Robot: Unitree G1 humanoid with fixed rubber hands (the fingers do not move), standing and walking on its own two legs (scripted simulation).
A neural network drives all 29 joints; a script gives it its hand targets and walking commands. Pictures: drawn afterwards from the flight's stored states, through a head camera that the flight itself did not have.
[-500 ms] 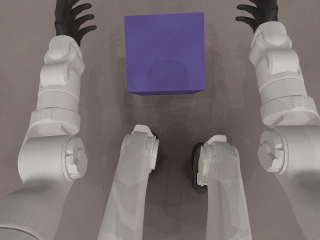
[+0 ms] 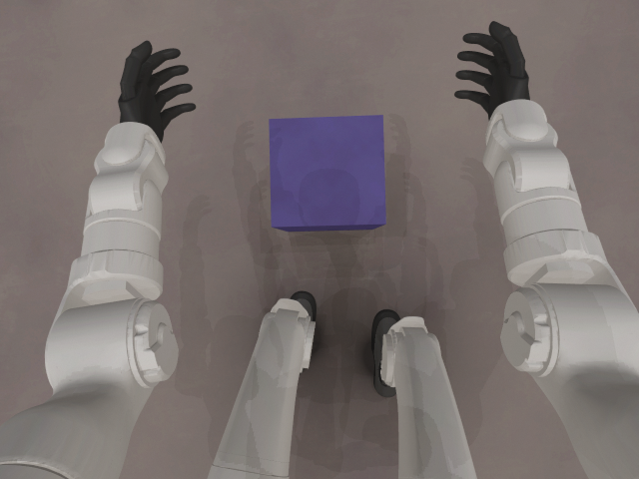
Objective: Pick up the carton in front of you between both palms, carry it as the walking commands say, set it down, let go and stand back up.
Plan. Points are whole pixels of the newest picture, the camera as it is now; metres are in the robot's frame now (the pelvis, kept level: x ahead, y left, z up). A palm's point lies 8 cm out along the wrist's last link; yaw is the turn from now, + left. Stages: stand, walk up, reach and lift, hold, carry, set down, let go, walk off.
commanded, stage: let go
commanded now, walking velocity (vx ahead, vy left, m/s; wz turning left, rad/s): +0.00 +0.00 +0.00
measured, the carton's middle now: (328, 182) +0.48 +0.07 -0.50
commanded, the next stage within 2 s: stand in 1.32 s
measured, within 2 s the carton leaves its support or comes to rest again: neither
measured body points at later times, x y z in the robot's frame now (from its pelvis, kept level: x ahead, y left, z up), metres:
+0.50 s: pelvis +0.06 +0.02 +0.11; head +0.25 +0.02 +0.52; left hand +0.35 +0.27 +0.01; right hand +0.40 -0.17 +0.00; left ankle +0.08 +0.11 -0.59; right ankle +0.06 -0.12 -0.59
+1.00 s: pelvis +0.09 -0.02 +0.16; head +0.11 -0.02 +0.60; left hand +0.26 +0.22 +0.08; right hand +0.27 -0.25 +0.08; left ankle +0.08 +0.11 -0.59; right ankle +0.06 -0.12 -0.59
